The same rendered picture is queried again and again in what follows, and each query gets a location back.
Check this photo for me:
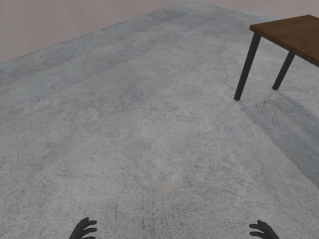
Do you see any table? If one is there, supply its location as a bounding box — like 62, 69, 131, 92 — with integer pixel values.
234, 15, 319, 101

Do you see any robot left hand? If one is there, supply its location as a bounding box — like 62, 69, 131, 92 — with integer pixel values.
69, 217, 98, 239

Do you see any robot right hand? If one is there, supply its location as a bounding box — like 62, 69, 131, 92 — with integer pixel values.
248, 220, 279, 239

